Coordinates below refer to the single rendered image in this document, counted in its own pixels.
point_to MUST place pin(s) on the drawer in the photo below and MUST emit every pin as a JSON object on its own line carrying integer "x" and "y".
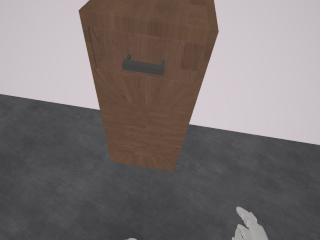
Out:
{"x": 182, "y": 58}

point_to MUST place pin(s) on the right robot hand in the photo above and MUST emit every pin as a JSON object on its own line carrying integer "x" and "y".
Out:
{"x": 254, "y": 231}

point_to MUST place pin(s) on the handle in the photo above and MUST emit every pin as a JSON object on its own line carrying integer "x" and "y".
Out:
{"x": 143, "y": 67}

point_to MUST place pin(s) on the cabinet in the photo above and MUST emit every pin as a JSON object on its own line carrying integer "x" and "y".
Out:
{"x": 145, "y": 118}

